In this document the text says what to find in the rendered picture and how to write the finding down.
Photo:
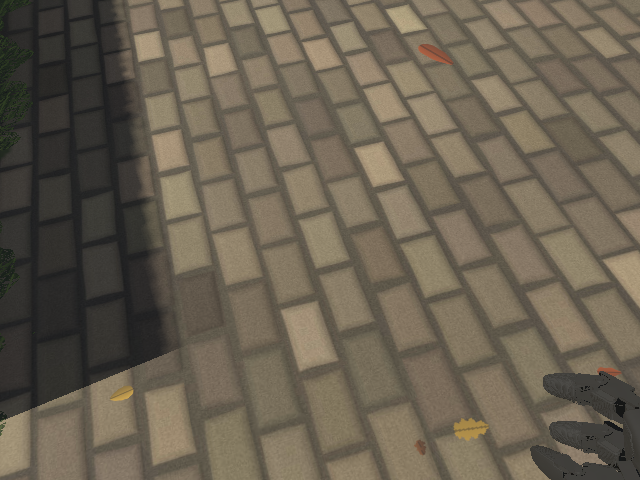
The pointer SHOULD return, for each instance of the robot right hand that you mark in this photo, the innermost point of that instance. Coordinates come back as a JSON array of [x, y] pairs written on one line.
[[617, 447]]

